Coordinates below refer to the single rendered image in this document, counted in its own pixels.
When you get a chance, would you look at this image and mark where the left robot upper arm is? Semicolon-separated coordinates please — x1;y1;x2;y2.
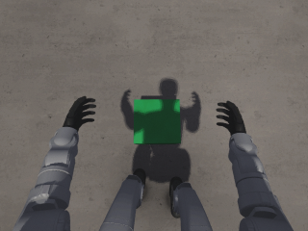
14;208;70;231

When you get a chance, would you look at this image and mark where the robot right thigh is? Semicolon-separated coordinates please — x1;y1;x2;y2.
173;187;213;231

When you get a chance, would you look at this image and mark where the right robot upper arm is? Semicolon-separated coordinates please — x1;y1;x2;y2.
239;216;293;231

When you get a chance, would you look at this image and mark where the left robot forearm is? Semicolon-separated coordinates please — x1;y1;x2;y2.
13;126;79;231

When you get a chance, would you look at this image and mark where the right robot hand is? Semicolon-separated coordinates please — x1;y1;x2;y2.
216;100;246;136

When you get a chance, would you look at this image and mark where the carton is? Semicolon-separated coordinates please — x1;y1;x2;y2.
133;99;181;145

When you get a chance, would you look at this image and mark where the left robot hand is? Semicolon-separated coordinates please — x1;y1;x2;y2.
63;96;96;132

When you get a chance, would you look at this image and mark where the right robot forearm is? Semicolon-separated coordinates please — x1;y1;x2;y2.
228;132;294;231

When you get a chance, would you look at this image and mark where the right robot shin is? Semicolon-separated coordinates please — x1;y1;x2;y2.
175;182;193;213

